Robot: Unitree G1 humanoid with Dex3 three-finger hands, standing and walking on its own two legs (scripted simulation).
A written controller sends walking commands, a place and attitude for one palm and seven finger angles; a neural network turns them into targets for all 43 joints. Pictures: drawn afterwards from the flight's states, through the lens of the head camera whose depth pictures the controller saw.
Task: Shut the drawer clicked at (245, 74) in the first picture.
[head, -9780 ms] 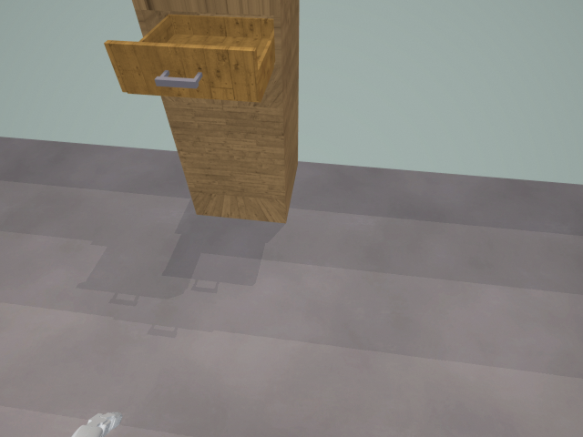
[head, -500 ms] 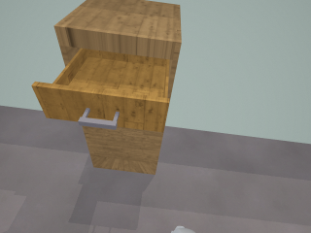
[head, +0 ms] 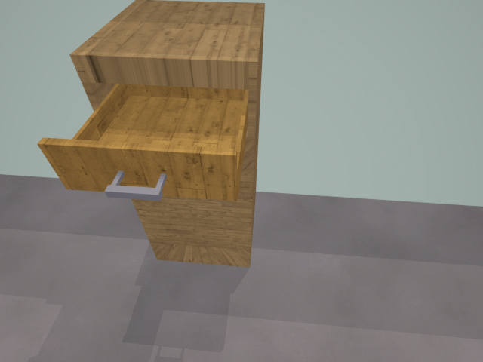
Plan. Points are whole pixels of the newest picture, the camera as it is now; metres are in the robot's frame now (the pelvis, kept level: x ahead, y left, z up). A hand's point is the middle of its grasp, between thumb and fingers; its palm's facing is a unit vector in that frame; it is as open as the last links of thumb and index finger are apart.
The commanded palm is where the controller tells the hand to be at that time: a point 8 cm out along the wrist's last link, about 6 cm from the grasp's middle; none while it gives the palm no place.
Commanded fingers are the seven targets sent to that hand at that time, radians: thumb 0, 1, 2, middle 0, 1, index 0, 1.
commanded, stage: come to a stop and stand still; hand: left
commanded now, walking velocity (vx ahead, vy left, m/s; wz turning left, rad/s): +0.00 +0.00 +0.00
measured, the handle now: (137, 185) +0.43 +0.23 +0.05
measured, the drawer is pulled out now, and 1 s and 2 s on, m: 0.24 0.24 0.24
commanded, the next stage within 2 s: look again from close up in 0.30 s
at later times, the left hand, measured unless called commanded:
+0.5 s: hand out of the picture -0.02 +0.14 -0.17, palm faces +0.02 -0.99 -0.15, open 7.4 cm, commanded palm none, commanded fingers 0.00 0.90 0.90 -0.20 -0.30 -0.20 -0.30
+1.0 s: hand out of the picture -0.03 +0.20 -0.18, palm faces +0.02 -0.99 -0.16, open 7.4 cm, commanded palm none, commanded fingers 0.00 0.90 0.90 -0.20 -0.30 -0.20 -0.30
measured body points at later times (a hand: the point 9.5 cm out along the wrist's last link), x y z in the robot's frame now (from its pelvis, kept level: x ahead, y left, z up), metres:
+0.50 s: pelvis +0.01 -0.01 +0.00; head +0.02 -0.01 +0.45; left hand -0.02 +0.19 -0.16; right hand +0.03 -0.24 -0.16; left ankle +0.03 +0.12 -0.74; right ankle -0.01 -0.09 -0.74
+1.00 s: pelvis -0.02 +0.03 +0.00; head -0.03 +0.05 +0.45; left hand -0.03 +0.25 -0.16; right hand -0.04 -0.18 -0.15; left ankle +0.03 +0.12 -0.74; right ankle -0.02 -0.09 -0.74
